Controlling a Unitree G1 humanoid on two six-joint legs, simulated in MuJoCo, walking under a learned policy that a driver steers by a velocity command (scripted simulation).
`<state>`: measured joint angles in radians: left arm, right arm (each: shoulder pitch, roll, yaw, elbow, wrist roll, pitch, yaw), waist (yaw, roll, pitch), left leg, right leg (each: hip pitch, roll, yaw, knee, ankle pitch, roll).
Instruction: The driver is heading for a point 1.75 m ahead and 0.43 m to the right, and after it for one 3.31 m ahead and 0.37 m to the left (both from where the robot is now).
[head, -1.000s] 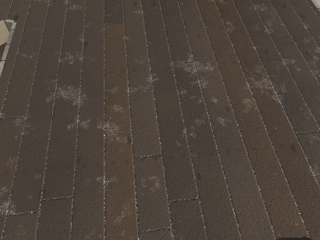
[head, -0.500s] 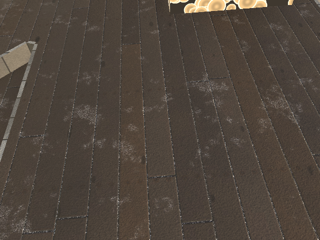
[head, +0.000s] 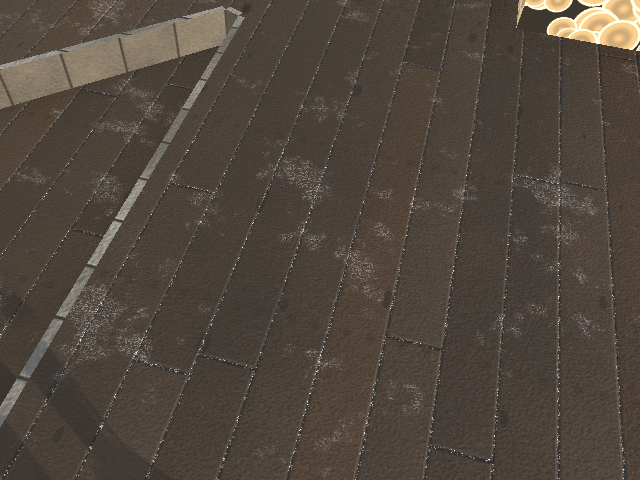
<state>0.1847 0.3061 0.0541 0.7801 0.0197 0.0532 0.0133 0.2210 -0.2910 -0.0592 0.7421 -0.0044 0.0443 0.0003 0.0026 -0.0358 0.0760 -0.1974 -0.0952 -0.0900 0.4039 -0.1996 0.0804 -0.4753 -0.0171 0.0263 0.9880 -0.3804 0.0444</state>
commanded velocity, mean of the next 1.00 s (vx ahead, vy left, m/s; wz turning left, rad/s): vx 0.38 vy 0.00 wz -0.35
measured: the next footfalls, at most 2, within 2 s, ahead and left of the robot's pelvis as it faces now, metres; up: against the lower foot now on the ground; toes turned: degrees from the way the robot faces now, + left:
right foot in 0.26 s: +0.06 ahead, -0.11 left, +0.00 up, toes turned -3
left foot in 0.72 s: +0.44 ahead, -0.01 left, +0.00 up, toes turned -21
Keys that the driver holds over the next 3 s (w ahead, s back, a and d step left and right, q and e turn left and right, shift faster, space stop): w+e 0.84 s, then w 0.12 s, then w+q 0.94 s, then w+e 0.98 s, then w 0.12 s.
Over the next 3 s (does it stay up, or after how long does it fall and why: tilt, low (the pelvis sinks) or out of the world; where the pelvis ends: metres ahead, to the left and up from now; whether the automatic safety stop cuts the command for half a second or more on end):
stays up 1.45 -0.31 0.00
